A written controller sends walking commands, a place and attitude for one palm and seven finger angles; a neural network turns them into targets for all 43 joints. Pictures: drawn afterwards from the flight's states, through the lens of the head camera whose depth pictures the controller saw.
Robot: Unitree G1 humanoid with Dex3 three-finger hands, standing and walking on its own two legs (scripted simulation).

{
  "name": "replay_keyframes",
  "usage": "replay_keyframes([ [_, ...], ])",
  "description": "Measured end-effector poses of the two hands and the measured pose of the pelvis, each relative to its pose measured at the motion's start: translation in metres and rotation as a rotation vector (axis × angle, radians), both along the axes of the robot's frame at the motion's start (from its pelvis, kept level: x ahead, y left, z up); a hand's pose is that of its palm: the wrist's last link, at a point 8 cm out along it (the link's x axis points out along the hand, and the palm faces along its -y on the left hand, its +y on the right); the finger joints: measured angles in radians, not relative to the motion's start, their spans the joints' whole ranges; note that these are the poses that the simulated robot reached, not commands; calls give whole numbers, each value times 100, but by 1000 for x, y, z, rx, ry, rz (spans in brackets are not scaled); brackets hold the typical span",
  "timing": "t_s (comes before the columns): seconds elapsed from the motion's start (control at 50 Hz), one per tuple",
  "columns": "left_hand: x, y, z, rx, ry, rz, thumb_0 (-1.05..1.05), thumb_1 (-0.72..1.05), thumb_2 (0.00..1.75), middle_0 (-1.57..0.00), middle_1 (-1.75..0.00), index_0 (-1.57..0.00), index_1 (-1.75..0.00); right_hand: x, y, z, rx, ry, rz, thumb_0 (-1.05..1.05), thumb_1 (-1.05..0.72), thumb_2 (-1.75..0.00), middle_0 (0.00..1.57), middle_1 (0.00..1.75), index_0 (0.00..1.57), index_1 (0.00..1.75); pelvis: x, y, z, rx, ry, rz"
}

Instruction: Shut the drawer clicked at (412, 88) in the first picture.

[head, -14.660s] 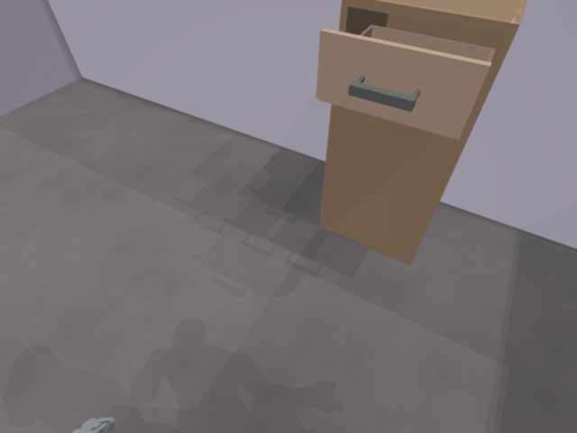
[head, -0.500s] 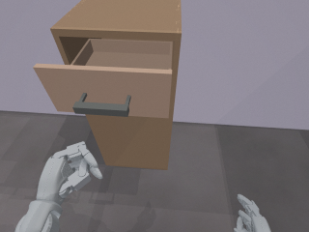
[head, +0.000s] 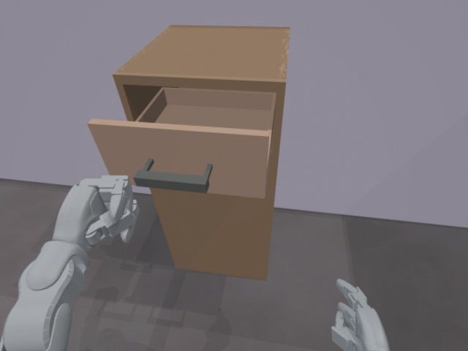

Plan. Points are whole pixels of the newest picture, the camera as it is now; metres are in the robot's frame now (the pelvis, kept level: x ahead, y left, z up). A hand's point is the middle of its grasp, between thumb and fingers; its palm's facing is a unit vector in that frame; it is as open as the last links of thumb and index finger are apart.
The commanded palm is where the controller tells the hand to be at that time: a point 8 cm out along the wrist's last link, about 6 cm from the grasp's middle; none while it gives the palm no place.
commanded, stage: raise the hand and make a fist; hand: left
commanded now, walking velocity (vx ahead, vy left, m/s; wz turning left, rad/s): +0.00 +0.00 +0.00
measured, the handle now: (175, 173) +0.44 +0.19 +0.07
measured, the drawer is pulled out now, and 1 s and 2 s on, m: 0.18 0.18 0.18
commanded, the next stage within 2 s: bring the fist close to the handle in 0.38 s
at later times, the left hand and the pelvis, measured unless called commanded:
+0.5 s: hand (127, 214) +0.25 +0.19 +0.17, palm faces -0.01 -1.00 -0.08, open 3.2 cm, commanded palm +0.22 +0.23 +0.17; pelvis -0.01 -0.01 +0.00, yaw -1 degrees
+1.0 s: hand (153, 213) +0.29 +0.17 +0.12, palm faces -0.02 -1.00 -0.05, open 3.2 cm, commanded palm +0.27 +0.22 +0.12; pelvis +0.00 +0.00 +0.00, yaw -1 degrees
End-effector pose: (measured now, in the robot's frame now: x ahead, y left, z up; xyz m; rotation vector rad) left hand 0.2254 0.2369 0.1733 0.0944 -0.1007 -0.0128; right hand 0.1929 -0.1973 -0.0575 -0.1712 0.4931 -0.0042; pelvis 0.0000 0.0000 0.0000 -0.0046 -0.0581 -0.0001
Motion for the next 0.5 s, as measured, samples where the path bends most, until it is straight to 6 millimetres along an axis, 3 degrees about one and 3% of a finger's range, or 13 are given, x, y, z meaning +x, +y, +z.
replay_keyframes([
  [0.08, 6, 4, 8, -18, -8, -1, 1, 90, 90, -140, -159, -140, -160, -5, -11, 0, -7, 7, -22, 1, -90, -90, 20, 30, 20, 30, -1, -3, 2, 2, -5, -4],
  [0.28, -3, 8, -7, -23, 35, 19, 1, 90, 90, -140, -160, -140, -160, -19, -41, 4, -50, 8, -89, 1, -90, -90, 20, 30, 20, 30, -3, -8, 2, 3, -10, -17],
  [0.5, 6, 6, -5, -15, 13, 2, 1, 90, 90, -141, -160, -140, -160, -22, -35, 1, -34, -10, -87, 1, -90, -90, 20, 30, 20, 30, -6, -7, 3, 3, -14, -12],
])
